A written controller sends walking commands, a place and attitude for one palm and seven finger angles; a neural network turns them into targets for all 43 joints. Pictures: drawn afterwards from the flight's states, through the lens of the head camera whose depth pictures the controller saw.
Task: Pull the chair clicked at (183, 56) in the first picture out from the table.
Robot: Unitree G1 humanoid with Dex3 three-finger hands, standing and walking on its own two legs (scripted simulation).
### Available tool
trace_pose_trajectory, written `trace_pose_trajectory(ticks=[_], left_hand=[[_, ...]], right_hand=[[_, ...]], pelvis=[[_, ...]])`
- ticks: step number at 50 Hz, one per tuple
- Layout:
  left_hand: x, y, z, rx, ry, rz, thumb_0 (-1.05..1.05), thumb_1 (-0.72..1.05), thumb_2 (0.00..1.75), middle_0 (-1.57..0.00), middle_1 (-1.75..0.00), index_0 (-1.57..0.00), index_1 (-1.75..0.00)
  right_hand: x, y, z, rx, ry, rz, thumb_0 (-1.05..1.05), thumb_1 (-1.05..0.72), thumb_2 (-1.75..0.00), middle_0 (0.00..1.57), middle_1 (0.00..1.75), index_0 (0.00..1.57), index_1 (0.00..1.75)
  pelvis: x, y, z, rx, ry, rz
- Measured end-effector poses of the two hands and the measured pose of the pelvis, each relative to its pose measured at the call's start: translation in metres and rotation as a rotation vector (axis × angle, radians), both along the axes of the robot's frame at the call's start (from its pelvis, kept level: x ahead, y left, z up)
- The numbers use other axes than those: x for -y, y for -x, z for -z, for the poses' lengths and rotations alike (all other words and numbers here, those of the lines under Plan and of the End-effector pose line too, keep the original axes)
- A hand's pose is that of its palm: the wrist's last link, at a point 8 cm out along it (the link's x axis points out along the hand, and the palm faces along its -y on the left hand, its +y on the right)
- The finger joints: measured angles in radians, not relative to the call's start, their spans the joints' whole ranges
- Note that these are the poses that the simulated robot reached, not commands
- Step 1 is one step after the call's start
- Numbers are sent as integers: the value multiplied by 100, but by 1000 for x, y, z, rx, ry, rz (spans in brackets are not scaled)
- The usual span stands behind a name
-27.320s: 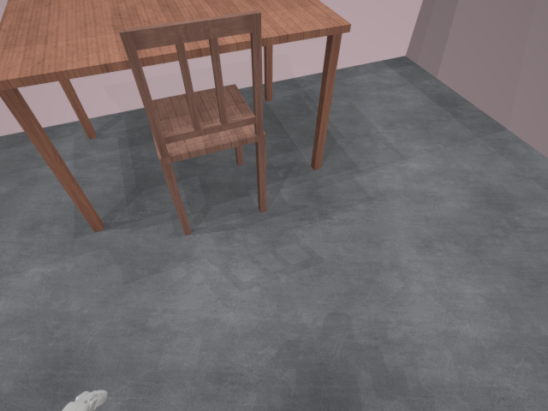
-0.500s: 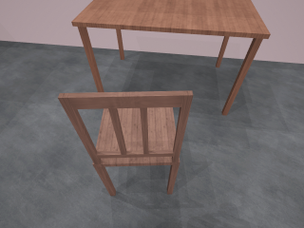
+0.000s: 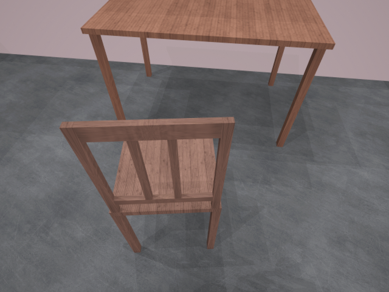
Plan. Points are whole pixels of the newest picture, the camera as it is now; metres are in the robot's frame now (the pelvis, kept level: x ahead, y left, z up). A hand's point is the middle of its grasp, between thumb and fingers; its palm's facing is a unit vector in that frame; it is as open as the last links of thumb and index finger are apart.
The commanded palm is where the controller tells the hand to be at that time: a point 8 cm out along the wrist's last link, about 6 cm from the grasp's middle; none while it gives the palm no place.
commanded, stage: look to check the result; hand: left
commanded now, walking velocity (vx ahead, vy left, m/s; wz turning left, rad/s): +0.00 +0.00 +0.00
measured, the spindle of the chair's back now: (141, 172) +0.43 +0.18 -0.08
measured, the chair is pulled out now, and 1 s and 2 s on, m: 0.60 0.60 0.60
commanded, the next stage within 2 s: stand and wait in 0.68 s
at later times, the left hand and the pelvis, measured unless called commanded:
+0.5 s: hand out of the picture -0.01 +0.16 -0.17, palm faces +0.05 -0.98 -0.17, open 7.3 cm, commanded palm none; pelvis +0.00 +0.00 +0.00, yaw +0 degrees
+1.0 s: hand out of the picture -0.01 +0.16 -0.17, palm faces +0.05 -0.98 -0.17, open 7.3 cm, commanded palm none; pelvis +0.00 +0.00 +0.00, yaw +0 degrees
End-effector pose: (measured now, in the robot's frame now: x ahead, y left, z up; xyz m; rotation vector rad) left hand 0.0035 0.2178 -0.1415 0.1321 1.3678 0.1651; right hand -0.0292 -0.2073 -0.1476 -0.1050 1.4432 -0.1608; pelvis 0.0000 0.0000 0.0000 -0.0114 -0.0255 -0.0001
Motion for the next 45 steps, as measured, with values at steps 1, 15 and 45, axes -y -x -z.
trace_pose_trajectory(ticks=[1,15,45], left_hand=[[1,2,0,-7,3,-2,0,91,90,-20,-30,-20,-29],[8,22,3,-49,28,-23,0,91,90,-20,-30,-20,-29],[4,17,1,-33,14,-16,0,91,90,-20,-30,-20,-29]], right_hand=[[0,-1,0,0,1,-1,0,-90,-90,20,30,19,30],[1,-17,-2,37,15,-13,1,-91,-90,20,30,19,30],[-7,-5,0,17,-6,5,0,-90,-90,20,30,19,30]], pelvis=[[0,0,0,0,0,0],[-2,-1,-1,5,3,2],[-2,-1,-1,2,0,6]])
